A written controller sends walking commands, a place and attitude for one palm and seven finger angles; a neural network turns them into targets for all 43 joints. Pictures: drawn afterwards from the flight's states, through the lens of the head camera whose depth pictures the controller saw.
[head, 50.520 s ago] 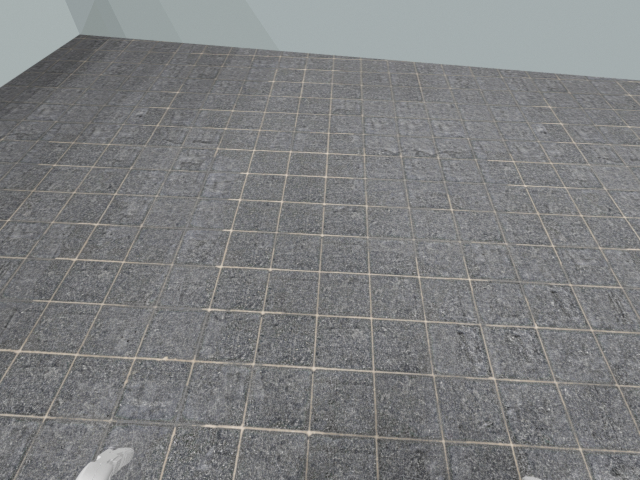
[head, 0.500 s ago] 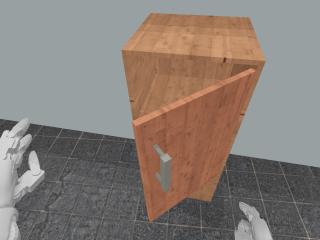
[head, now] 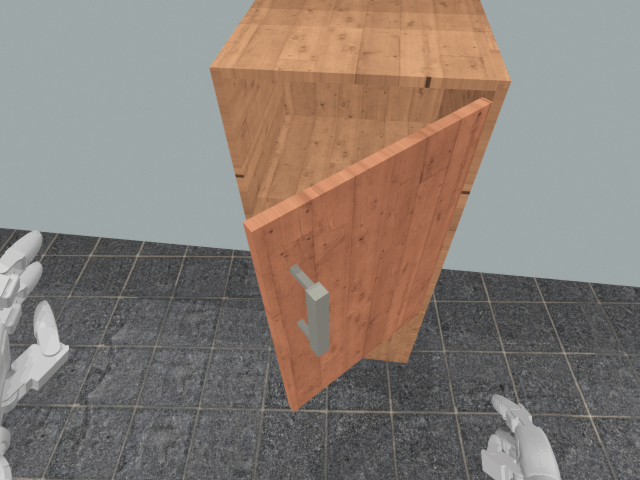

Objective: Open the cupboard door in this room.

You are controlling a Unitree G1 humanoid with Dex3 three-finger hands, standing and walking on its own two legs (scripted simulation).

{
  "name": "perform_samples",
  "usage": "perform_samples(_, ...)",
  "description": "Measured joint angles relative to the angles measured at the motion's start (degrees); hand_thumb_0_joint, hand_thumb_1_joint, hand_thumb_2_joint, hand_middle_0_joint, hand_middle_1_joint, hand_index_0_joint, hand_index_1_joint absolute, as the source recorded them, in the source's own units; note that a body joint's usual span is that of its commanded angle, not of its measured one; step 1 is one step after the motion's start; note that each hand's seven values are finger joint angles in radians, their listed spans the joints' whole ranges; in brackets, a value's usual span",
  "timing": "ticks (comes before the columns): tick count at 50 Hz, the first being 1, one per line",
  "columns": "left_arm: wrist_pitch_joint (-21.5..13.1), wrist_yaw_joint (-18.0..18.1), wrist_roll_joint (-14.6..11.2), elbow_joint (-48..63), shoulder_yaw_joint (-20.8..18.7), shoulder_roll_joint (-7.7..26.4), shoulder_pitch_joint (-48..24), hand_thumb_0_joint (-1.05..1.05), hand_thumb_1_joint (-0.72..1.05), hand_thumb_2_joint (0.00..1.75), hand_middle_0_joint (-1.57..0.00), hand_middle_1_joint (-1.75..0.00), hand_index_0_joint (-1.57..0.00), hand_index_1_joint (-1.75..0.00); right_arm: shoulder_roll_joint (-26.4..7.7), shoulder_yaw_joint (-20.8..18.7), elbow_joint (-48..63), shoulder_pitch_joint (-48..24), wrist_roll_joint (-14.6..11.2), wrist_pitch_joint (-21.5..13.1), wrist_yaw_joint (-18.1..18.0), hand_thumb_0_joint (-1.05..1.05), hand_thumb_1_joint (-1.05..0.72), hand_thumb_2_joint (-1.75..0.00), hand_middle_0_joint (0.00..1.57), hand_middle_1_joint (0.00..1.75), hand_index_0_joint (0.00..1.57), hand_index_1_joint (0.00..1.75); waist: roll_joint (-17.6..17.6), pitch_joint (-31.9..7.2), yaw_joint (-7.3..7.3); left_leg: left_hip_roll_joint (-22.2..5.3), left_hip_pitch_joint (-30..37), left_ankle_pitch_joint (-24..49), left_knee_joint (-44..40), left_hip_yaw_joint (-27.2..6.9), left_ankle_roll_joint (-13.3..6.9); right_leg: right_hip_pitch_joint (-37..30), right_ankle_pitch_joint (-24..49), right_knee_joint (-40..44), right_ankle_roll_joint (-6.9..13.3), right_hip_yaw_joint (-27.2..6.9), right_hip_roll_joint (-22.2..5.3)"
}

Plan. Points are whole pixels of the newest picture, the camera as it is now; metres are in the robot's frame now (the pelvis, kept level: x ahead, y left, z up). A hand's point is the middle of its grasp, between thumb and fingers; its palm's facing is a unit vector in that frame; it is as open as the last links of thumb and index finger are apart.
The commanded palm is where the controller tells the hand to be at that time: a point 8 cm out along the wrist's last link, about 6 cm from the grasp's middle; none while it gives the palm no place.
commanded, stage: step back with the hand held close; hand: left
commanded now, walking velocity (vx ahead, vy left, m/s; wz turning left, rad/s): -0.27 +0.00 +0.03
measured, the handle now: (309, 312) +0.33 +0.04 +0.01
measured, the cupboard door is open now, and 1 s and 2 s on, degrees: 45 45 45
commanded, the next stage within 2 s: stop stepping back and stand still in 0.94 s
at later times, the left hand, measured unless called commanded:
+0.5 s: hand out of the picture +0.08 +0.31 +0.16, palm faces +0.52 -0.71 -0.47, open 7.4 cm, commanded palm +0.01 +0.34 +0.17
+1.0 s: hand out of the picture -0.05 +0.30 +0.17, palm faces +0.38 -0.83 -0.41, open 7.4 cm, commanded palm -0.12 +0.34 +0.17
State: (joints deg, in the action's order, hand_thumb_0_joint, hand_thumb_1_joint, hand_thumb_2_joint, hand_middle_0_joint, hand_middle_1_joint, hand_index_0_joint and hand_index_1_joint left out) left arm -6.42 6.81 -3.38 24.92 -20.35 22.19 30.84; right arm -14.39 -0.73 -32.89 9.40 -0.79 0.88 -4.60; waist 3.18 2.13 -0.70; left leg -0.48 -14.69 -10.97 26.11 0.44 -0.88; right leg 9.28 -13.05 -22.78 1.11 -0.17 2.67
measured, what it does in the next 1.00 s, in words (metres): walks backwards: right foot, then left foot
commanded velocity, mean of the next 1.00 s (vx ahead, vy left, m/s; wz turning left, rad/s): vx -0.34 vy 0.00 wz -0.01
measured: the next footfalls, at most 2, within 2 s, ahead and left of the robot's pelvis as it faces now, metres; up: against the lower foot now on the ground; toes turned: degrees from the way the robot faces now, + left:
right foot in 0.40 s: -0.06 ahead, -0.09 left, +0.00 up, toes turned +9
left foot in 0.66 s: -0.03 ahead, +0.12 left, +0.00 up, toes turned +4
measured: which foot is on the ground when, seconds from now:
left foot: down 0.00-0.52, up 0.54-0.64, down 0.66-1.00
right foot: down 0.00-0.32, up 0.34-0.38, down 0.40-0.68, up 0.70-1.00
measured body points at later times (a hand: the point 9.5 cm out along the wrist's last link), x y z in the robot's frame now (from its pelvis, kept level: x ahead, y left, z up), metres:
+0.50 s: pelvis -0.10 +0.03 -0.02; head -0.08 +0.04 +0.43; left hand +0.04 +0.34 +0.18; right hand +0.09 -0.19 -0.10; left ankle +0.03 +0.11 -0.74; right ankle -0.10 -0.10 -0.74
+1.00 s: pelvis -0.26 +0.04 -0.01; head -0.23 +0.08 +0.44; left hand -0.08 +0.34 +0.19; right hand -0.07 -0.18 -0.08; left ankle -0.07 +0.12 -0.74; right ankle -0.42 -0.07 -0.69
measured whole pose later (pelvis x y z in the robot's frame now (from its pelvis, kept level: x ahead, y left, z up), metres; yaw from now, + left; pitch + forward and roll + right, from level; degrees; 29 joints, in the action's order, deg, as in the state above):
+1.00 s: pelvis -0.26 +0.04 -0.01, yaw +0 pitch +4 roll -5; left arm -10.5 9.0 -4.6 35.6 -24.9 26.5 29.7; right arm -9.2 0.4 -34.9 8.2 1.5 -6.3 -1.8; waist 0.1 -1.2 0.7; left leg -3.1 -30.1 5.7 16.0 3.1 -2.8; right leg 10.9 -32.6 -44.5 1.2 3.0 5.4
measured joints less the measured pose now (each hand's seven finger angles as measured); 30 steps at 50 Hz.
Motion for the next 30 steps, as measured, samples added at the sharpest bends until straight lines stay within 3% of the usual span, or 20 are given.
perform_samples(8, -1.3, 1.3, -0.2, 4.2, -2.8, 3.3, 1.6, 0.01, 0.89, 0.9, -0.22, -0.3, -0.21, -0.3, 1.0, -0.1, 1.4, 0.2, -0.2, 0.9, -0.2, 0.01, -0.9, -0.9, 0.2, 0.3, 0.2, 0.3, -2.0, 0.4, 0.92, 0.3, -2.8, 1.5, 1.3, 0.7, -0.9, 3.2, 1.4, -1.8, -1.0, -0.6, -0.4)
perform_samples(15, -2.8, 1.9, 0.7, 4.2, -3.4, 2.6, 2.4, 0.01, 0.89, 0.9, -0.22, -0.3, -0.21, -0.3, 1.4, 0.5, 2.1, 1.0, -0.1, -0.5, 0.1, 0.01, -0.9, -0.9, 0.2, 0.3, 0.2, 0.3, -1.8, -0.2, 1.03, 0.8, -5.9, 2.9, 3.4, 0.7, -2.2, 5.9, 2.8, -3.7, -2.0, -0.4, -0.9)
perform_samples(19, -3.3, 1.8, 2.3, 3.4, -3.6, 1.7, 0.8, 0.01, 0.89, 0.9, -0.22, -0.3, -0.21, -0.3, 1.7, 0.7, 2.3, 2.4, 0.4, -2.3, 0.0, 0.01, -0.9, -0.9, 0.2, 0.3, 0.21, 0.3, -1.4, 0.1, 1.27, 1.3, -8.3, 2.8, 5.5, 0.1, -3.1, 7.5, -0.4, -9.9, -2.5, -1.2, 0.0)
perform_samples(22, -3.7, 1.7, 2.8, 3.5, -4.2, 1.5, -0.9, 0.01, 0.89, 0.9, -0.22, -0.3, -0.21, -0.3, 2.3, 0.8, 1.5, 3.7, 0.7, -3.4, 0.1, 0.01, -0.9, -0.9, 0.2, 0.3, 0.21, 0.3, -1.5, -0.8, 1.37, 1.3, -11.3, 2.8, 6.5, 0.5, -3.4, 5.8, -5.0, -13.0, -1.8, -1.4, 1.0)
perform_samples(25, -4.7, 2.0, 2.1, 5.0, -5.1, 0.4, -1.0, 0.01, 0.89, 0.9, -0.22, -0.3, -0.21, -0.3, 2.4, 0.8, 0.1, 2.8, 1.0, -4.2, 0.7, 0.01, -0.9, -0.9, 0.2, 0.3, 0.21, 0.3, -0.9, -0.3, 0.65, 0.8, -14.1, 1.8, 7.4, 0.8, -2.5, 5.7, -6.5, -10.8, 0.0, -1.3, 1.5)
perform_samples(30, -5.8, 2.4, 1.3, 7.0, -3.5, -0.2, 2.5, 0.01, 0.89, 0.9, -0.22, -0.3, -0.21, -0.3, 2.8, 0.6, -2.7, 1.9, 1.1, -4.0, 1.7, 0.01, -0.9, -0.9, 0.2, 0.3, 0.21, 0.3, -1.9, -0.3, -1.39, 1.2, -13.4, -4.3, 13.9, 0.3, 0.8, 6.4, -2.9, -9.3, -1.3, -2.8, 1.1)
